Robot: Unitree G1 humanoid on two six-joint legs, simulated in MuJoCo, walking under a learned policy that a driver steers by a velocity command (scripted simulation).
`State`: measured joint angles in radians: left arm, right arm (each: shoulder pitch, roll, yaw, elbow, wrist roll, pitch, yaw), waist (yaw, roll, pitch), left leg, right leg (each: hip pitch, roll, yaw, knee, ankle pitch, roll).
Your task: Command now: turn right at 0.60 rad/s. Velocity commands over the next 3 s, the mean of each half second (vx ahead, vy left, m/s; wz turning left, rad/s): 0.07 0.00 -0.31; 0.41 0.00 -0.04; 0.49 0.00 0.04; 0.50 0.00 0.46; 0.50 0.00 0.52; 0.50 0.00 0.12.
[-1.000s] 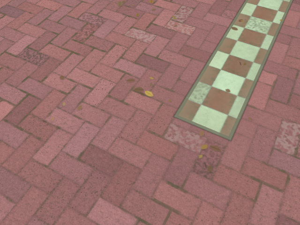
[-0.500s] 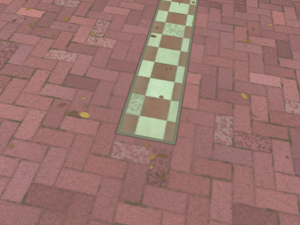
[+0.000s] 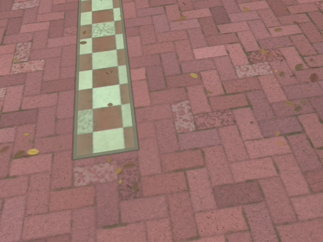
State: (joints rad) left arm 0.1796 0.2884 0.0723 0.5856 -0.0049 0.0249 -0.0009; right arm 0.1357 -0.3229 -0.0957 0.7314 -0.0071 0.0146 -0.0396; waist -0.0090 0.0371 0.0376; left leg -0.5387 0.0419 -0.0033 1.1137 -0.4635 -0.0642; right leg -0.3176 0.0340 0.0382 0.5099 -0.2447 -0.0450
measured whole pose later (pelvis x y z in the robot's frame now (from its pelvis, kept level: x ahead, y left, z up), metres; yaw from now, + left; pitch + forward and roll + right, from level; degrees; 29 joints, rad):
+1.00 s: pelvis +0.19 -0.05 +0.00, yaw -8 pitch +2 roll +0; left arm 0.44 0.25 0.04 0.80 -0.01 -0.07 0.00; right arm 0.07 -0.28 -0.04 0.67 0.02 -0.08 0.04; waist 0.09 0.05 0.02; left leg -0.68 0.07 0.00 0.66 0.04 0.00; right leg 0.05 0.04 0.00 0.21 -0.30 -0.04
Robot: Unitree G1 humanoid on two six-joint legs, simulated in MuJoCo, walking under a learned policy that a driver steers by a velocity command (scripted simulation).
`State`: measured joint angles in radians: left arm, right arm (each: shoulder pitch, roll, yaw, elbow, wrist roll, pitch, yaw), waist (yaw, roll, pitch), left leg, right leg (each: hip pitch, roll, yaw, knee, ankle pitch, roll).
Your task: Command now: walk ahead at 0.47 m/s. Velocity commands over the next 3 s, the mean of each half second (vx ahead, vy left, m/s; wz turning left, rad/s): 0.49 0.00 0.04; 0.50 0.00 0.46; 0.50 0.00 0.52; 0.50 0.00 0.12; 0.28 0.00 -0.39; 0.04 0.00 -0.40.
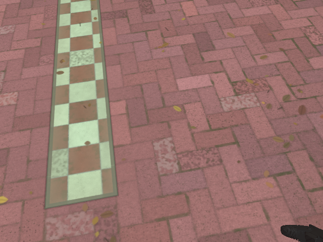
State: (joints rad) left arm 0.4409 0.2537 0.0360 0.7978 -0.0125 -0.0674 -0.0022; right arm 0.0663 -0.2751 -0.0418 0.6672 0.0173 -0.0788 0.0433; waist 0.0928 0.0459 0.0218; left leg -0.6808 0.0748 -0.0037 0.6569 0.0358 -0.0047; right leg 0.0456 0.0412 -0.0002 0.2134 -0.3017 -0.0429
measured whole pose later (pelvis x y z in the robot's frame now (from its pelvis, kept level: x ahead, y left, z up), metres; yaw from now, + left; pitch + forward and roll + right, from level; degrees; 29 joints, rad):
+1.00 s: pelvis +0.54 +0.02 +0.00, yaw +18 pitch +1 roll -3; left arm 0.31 0.29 0.08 0.83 0.00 -0.09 0.00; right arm 0.14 -0.31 -0.07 0.66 0.02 -0.01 0.02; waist 0.08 0.04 0.04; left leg -0.68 0.11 -0.04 0.84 -0.07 0.00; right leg -0.02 0.00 -0.19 0.25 -0.24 0.00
